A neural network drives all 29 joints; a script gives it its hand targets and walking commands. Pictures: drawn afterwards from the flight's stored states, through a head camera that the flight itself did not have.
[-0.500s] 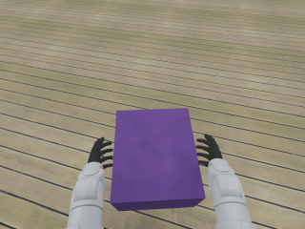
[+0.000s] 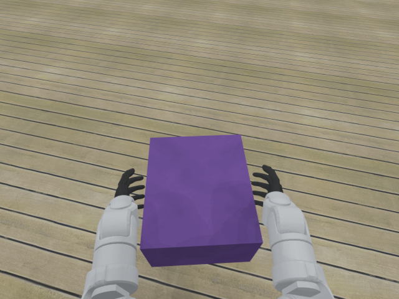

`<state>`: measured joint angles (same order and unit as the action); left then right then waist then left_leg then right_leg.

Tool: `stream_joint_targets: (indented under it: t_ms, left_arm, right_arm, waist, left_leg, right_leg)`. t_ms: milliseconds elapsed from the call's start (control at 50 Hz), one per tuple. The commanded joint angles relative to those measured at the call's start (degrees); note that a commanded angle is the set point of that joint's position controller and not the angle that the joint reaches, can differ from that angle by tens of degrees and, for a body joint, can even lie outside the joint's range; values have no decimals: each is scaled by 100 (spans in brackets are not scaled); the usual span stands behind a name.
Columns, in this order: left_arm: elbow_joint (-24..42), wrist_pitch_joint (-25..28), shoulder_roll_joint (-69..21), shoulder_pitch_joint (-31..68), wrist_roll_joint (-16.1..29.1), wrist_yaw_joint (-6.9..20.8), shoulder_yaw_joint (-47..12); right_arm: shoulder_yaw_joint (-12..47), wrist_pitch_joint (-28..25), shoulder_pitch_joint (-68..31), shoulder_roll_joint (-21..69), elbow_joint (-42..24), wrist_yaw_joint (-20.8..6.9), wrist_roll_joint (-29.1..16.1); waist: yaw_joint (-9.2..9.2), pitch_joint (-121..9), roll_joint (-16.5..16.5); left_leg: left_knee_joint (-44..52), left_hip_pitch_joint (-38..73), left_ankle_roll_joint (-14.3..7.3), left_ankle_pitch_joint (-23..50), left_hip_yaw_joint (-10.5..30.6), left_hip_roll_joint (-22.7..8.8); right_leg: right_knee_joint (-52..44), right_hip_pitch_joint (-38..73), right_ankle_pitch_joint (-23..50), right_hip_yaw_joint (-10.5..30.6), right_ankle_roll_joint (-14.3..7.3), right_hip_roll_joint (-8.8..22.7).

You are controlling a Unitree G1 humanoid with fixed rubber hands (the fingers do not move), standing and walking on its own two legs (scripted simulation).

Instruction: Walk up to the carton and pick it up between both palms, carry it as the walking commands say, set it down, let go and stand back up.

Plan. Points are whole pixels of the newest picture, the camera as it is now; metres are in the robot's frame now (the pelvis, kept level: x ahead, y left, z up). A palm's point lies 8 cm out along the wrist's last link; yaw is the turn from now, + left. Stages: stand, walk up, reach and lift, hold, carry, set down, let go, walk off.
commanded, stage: set down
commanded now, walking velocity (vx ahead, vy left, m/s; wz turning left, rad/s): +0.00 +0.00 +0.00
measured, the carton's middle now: (198, 197) +0.36 +0.00 -0.04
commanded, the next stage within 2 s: none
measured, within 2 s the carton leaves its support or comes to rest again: neither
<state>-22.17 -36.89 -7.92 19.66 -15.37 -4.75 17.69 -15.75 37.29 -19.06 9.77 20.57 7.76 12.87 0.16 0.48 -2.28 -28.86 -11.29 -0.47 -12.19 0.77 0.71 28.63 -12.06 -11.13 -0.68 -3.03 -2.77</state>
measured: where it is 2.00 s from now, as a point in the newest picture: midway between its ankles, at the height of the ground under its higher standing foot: outside the picture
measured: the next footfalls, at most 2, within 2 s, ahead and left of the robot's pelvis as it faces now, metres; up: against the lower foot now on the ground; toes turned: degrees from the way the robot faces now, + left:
none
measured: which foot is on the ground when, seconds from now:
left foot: down 0.00-1.00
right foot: down 0.00-1.00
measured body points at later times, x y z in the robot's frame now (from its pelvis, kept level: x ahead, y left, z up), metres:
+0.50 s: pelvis +0.02 +0.03 -0.01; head +0.07 +0.04 +0.44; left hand +0.33 +0.18 -0.05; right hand +0.33 -0.15 -0.04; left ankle +0.05 +0.12 -0.73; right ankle +0.05 -0.08 -0.73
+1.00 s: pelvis -0.02 +0.02 -0.08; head +0.14 +0.01 +0.34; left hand +0.36 +0.18 -0.14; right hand +0.37 -0.14 -0.13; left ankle +0.05 +0.12 -0.73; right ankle +0.05 -0.08 -0.73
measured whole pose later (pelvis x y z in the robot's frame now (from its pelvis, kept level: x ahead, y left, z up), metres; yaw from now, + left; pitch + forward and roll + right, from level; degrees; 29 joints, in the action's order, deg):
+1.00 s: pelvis -0.02 +0.02 -0.08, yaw -1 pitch +25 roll +1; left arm -28.6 -19.1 -8.1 31.1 -11.8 -9.2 23.2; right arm -19.5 18.5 -33.0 6.6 29.8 7.0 12.8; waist 0.6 -5.0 -0.2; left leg -56.7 -62.7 -2.1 -19.2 -2.3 1.8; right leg 56.9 -64.1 -17.8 1.3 -1.0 -1.7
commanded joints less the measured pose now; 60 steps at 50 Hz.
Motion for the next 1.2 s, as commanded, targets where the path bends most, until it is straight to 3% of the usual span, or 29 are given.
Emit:
stream_joint_targets:
  t_ms: [0,20,60,80,100,140,180,220,340,380,460,500,580,660,720,740,760,780,840,860,880,900,920,940,1020,1040,1080,1100,1180]
  left_arm:
    - [-412,260,-5407,3809,1119,2248,-2881]
    - [-704,283,-5434,3908,1068,2282,-2683]
    - [-1203,303,-5572,4057,1015,2341,-2394]
    - [-1324,330,-5674,4071,983,2357,-2312]
    - [-1448,346,-5670,4045,950,2353,-2153]
    - [-1529,450,-5703,4040,981,2358,-2080]
    - [-1477,528,-5753,3909,983,2291,-2048]
    - [-1219,646,-5686,3821,1011,2192,-2155]
    - [-515,1094,-5243,3136,934,1861,-2531]
    - [-395,1258,-5211,3032,953,1768,-2715]
    - [-186,1594,-5336,3113,1104,1635,-3085]
    - [-172,1728,-5452,3232,1184,1600,-3281]
    - [-251,1909,-5509,3412,1231,1614,-3437]
    - [-622,1977,-5569,3441,1148,1694,-3325]
    - [-660,2037,-5573,3765,1031,1747,-3174]
    - [-586,2051,-5615,3888,1051,1767,-3218]
    - [-644,2050,-5609,3872,1039,1777,-3210]
    - [-556,2062,-5562,4053,1077,1801,-3263]
    - [-530,2021,-5549,4239,1100,1862,-3279]
    - [-533,1999,-5587,4345,1131,1900,-3302]
    - [-521,1993,-5525,4419,1141,1922,-3255]
    - [-606,1953,-5570,4522,1169,1956,-3259]
    - [-525,1943,-5597,4593,1181,1980,-3274]
    - [-547,1950,-5567,4744,1218,2011,-3279]
    - [-583,1846,-5503,4981,1243,2059,-3215]
    - [-585,1843,-5544,5166,1334,2083,-3279]
    - [-691,1810,-5465,5263,1370,2121,-3219]
    - [-763,1795,-5374,5408,1365,2141,-3176]
    - [-843,1774,-5382,5560,1395,2163,-3019]
  right_arm:
    - [2758,-296,-3833,5557,778,-2480,-1260]
    - [2553,-354,-3947,5540,1010,-2501,-1187]
    - [2088,-486,-4202,5242,1198,-2515,-923]
    - [1920,-555,-4244,5141,1264,-2521,-835]
    - [1793,-599,-4297,5033,1249,-2524,-766]
    - [1547,-699,-4239,4793,1232,-2478,-620]
    - [1519,-771,-4157,4628,1142,-2480,-593]
    - [1615,-833,-3977,4554,1107,-2496,-625]
    - [2196,-1171,-3393,4586,840,-2495,-811]
    - [2403,-1373,-3459,4590,640,-2498,-899]
    - [2722,-1756,-3461,4582,512,-2475,-927]
    - [2753,-1900,-3443,4558,507,-2448,-901]
    - [2705,-2052,-3303,4601,692,-2386,-724]
    - [2754,-2128,-3573,4596,705,-2401,-676]
    - [2731,-2163,-3797,4706,928,-2453,-636]
    - [2723,-2143,-3750,4787,1054,-2468,-611]
    - [2841,-2162,-3938,4803,917,-2480,-678]
    - [2822,-2149,-3986,4841,1006,-2483,-675]
    - [2998,-2116,-4258,4956,937,-2504,-765]
    - [2982,-2108,-4328,4945,885,-2487,-745]
    - [2985,-2065,-4379,5054,1025,-2481,-763]
    - [2957,-2046,-4475,5085,1002,-2477,-753]
    - [3038,-2043,-4586,5131,940,-2476,-797]
    - [3060,-2034,-4742,5181,953,-2460,-825]
    - [3039,-1931,-4897,5188,1092,-2453,-891]
    - [2976,-1926,-4960,5171,1122,-2432,-881]
    - [3031,-1896,-5159,5288,1059,-2384,-978]
    - [2986,-1877,-5302,5219,1079,-2367,-1015]
    - [2938,-1833,-5389,5311,1280,-2322,-1056]
  waist:
    - [-315,-1847,412]
    - [-277,-1716,342]
    - [-17,-1485,380]
    - [15,-1524,505]
    - [72,-1446,399]
    - [308,-1369,356]
    - [342,-1410,391]
    - [298,-1479,442]
    - [47,-2281,166]
    - [-78,-2753,286]
    - [-93,-3452,388]
    - [-3,-3722,496]
    - [238,-4024,395]
    - [254,-4349,352]
    - [123,-4628,347]
    - [185,-4797,282]
    - [68,-4970,281]
    - [125,-5103,289]
    - [11,-5549,213]
    - [103,-5664,130]
    - [-1,-5685,102]
    - [79,-5716,71]
    - [-40,-5866,144]
    - [7,-6012,26]
    - [-65,-6221,224]
    - [81,-6222,181]
    - [-6,-6329,87]
    - [-11,-6304,260]
    - [-76,-6352,197]
  left_leg:
    - [692,134,-273,-688,417,221]
    - [657,121,-261,-782,429,192]
    - [633,75,-225,-816,443,174]
    - [646,63,-176,-800,440,166]
    - [598,30,-168,-698,465,154]
    - [527,-150,-139,-533,510,129]
    - [461,-187,-95,-340,536,110]
    - [396,-141,-52,-142,539,100]
    - [-35,-153,-39,1219,584,135]
    - [-168,-87,-21,1553,614,143]
    - [-470,-150,2,2031,672,206]
    - [-579,-100,35,2108,748,174]
    - [-816,-390,40,1866,766,226]
    - [-1092,-930,16,1609,725,316]
    - [-1354,-1384,7,1338,627,371]
    - [-1420,-1436,10,1318,623,383]
    - [-1496,-1519,8,1395,592,406]
    - [-1604,-1706,0,1312,570,434]
    - [-1848,-1963,-10,1108,447,473]
    - [-1927,-2087,10,1028,420,481]
    - [-1994,-2284,-23,885,398,500]
    - [-2068,-2336,-37,733,384,517]
    - [-2156,-2464,-22,649,331,530]
    - [-2268,-2607,-42,569,303,547]
    - [-2553,-2978,3,371,203,586]
    - [-2626,-3134,3,290,224,598]
    - [-2810,-3365,-30,146,174,622]
    - [-2894,-3608,-21,12,140,638]
    - [-3193,-4087,-42,-62,80,672]
  right_leg:
    - [-813,235,-1011,763,56,182]
    - [-820,98,-1129,773,50,183]
    - [-751,-80,-1091,669,16,162]
    - [-725,-25,-986,637,-8,136]
    - [-702,-45,-914,630,-22,129]
    - [-572,23,-617,592,-31,97]
    - [-493,94,-380,580,-59,75]
    - [-403,72,-144,570,-72,44]
    - [67,-66,1021,600,14,-54]
    - [258,-229,1210,644,11,-67]
    - [567,-666,1462,683,18,-170]
    - [719,-990,1340,669,19,-216]
    - [966,-1447,1180,629,36,-283]
    - [1276,-1736,1076,604,72,-293]
    - [1522,-2107,894,613,64,-317]
    - [1590,-2152,875,591,73,-351]
    - [1693,-2213,920,564,92,-366]
    - [1781,-2237,911,571,96,-352]
    - [1967,-2351,802,552,123,-377]
    - [2010,-2386,798,555,128,-395]
    - [2124,-2425,692,549,148,-384]
    - [2170,-2573,525,533,164,-392]
    - [2231,-2534,463,558,147,-375]
    - [2315,-2578,437,552,182,-388]
    - [2635,-2951,229,505,196,-416]
    - [2718,-3037,181,487,206,-415]
    - [2812,-3027,80,515,244,-401]
    - [2890,-3078,4,549,237,-377]
    - [3122,-3210,-76,571,251,-376]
